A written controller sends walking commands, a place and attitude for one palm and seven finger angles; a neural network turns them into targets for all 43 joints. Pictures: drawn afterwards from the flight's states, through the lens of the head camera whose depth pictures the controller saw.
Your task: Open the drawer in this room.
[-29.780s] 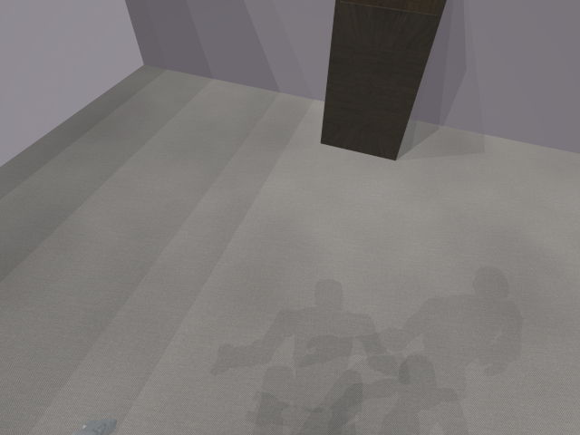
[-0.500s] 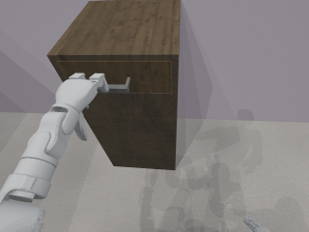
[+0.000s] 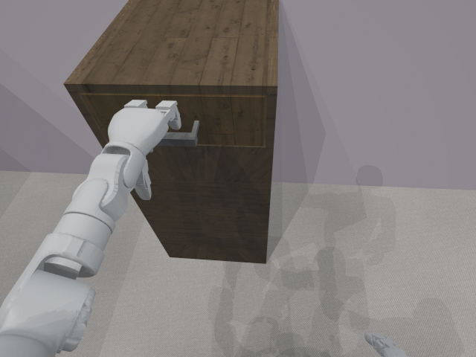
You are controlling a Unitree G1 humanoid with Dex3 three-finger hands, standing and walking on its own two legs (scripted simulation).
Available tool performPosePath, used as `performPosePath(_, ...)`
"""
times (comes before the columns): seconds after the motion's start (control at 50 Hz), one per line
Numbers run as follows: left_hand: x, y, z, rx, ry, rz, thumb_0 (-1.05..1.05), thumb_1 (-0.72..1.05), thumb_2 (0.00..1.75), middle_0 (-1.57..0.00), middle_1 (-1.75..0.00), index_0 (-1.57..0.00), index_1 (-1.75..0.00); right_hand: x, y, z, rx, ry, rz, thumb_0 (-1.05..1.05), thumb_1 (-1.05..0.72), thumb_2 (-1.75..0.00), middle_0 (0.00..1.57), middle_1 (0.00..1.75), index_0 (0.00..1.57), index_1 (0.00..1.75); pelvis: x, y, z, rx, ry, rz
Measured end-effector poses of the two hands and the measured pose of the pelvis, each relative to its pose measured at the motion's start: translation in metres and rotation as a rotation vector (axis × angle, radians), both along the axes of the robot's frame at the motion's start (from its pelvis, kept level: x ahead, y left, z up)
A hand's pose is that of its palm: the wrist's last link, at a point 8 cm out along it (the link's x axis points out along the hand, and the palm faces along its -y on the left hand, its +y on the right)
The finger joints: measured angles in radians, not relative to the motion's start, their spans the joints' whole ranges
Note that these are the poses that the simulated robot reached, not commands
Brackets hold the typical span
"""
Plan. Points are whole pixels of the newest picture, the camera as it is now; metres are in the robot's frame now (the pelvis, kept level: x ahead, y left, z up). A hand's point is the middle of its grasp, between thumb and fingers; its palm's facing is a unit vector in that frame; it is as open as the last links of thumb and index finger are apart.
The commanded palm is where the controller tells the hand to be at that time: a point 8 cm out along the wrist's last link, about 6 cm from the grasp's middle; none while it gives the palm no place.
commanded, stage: move the hooked fingers above the handle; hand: left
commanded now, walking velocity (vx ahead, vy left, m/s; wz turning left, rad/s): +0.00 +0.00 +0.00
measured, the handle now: (173, 132) +0.54 +0.19 +0.04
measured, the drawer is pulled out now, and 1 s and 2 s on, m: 0.00 0.00 0.00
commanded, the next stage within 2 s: lower the fingers behind the handle in 1.06 s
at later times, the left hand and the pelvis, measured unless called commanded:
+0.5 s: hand (165, 130) +0.49 +0.18 +0.10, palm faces -0.02 -0.02 -1.00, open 13.8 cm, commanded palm +0.47 +0.19 +0.16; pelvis +0.00 -0.01 +0.00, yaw -2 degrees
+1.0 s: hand (159, 131) +0.48 +0.19 +0.11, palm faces -0.02 -0.01 -1.00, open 13.8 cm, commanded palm +0.46 +0.20 +0.16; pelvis -0.01 +0.00 -0.01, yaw -1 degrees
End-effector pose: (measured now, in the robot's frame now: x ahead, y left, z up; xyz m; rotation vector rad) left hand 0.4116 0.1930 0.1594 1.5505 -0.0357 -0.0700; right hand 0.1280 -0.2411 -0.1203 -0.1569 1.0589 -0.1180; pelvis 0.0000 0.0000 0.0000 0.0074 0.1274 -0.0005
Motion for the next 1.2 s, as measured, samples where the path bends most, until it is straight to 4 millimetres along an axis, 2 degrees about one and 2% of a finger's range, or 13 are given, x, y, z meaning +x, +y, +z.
performPosePath(0.14,0.021,-0.005,-0.001,0.003,0.007,0.006,0.00,-0.49,0.30,-0.32,-1.20,-0.32,-1.20,-0.025,-0.008,-0.007,-0.012,0.066,-0.041,0.00,-0.91,-0.90,0.20,0.30,0.20,0.30,0.002,0.000,-0.002,0.000,0.024,-0.005)
performPosePath(0.38,0.052,-0.017,-0.008,-0.005,0.000,0.009,0.00,-0.49,0.30,-0.32,-1.20,-0.32,-1.20,-0.091,-0.027,-0.013,-0.049,0.212,-0.142,0.00,-0.91,-0.90,0.20,0.30,0.20,0.30,0.002,-0.004,-0.005,-0.001,0.070,-0.020)
performPosePath(0.52,0.058,-0.012,-0.008,0.004,-0.001,0.051,0.00,-0.49,0.30,-0.32,-1.20,-0.32,-1.20,-0.115,-0.034,-0.012,-0.057,0.249,-0.189,0.00,-0.91,-0.90,0.20,0.30,0.20,0.30,0.001,-0.006,-0.005,-0.001,0.082,-0.035)
performPosePath(0.64,0.050,-0.008,-0.008,0.003,0.014,0.044,0.00,-0.49,0.30,-0.32,-1.20,-0.32,-1.20,-0.113,-0.035,-0.011,-0.060,0.239,-0.188,0.00,-0.91,-0.90,0.20,0.30,0.20,0.30,-0.001,-0.007,-0.004,-0.001,0.071,-0.033)
performPosePath(0.76,0.042,-0.009,-0.007,0.011,0.001,0.025,0.00,-0.49,0.30,-0.32,-1.20,-0.32,-1.20,-0.095,-0.034,-0.010,-0.063,0.187,-0.158,0.00,-0.91,-0.90,0.20,0.30,0.20,0.30,-0.005,-0.007,-0.004,-0.002,0.062,-0.021)
performPosePath(0.94,0.045,-0.008,0.001,0.014,-0.014,0.050,0.00,-0.49,0.30,-0.32,-1.20,-0.32,-1.20,-0.073,-0.030,-0.008,-0.061,0.117,-0.129,0.00,-0.91,-0.90,0.20,0.30,0.20,0.30,-0.007,-0.005,-0.005,-0.002,0.064,-0.015)
performPosePath(1.04,0.049,-0.005,0.000,0.009,0.010,0.060,0.00,-0.49,0.30,-0.32,-1.20,-0.32,-1.20,-0.074,-0.028,-0.007,-0.064,0.114,-0.134,0.00,-0.91,-0.90,0.20,0.30,0.20,0.30,-0.007,-0.004,-0.006,-0.002,0.066,-0.019)
performPosePath(1.2,0.048,-0.004,-0.005,0.005,0.006,0.024,0.00,-0.49,0.30,-0.32,-1.20,-0.32,-1.20,-0.089,-0.026,-0.009,-0.067,0.168,-0.146,0.00,-0.91,-0.90,0.20,0.30,0.20,0.30,-0.004,-0.001,-0.006,-0.004,0.072,-0.022)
